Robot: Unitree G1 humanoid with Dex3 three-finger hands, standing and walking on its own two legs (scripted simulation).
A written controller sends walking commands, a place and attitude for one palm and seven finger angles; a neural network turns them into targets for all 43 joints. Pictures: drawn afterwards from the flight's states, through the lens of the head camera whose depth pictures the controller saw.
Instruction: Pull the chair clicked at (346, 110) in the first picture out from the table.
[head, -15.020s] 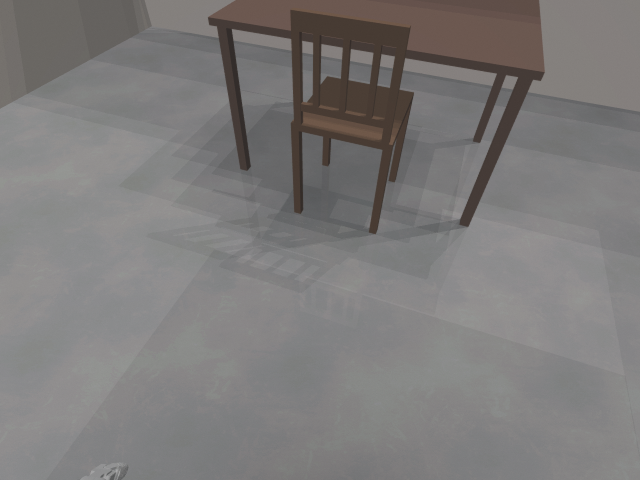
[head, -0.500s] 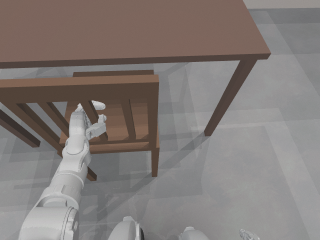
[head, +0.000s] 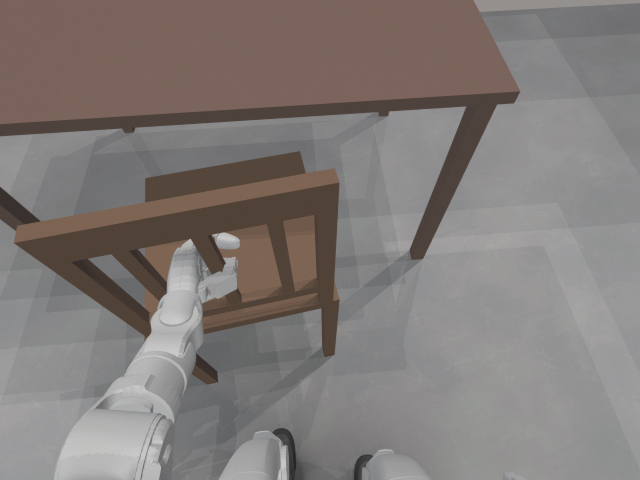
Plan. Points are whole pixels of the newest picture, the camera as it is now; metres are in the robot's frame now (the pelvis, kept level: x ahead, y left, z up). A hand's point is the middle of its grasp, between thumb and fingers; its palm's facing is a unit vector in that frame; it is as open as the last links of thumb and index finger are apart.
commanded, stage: step backward, pulling the chair out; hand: left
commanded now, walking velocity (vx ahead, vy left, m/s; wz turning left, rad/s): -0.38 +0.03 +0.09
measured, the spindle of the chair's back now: (220, 270) +0.41 +0.16 -0.09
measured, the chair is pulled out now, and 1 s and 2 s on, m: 0.14 0.21 0.37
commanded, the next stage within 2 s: none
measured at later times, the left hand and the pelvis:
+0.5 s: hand (229, 309) +0.33 +0.13 -0.05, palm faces +0.07 -0.98 -0.17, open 5.3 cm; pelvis -0.03 -0.01 +0.00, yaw +1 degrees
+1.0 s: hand (224, 324) +0.31 +0.14 -0.05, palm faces +0.03 -0.98 -0.18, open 5.4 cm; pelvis -0.08 +0.00 +0.00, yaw +2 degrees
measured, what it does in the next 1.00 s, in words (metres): steps on the spot: left foot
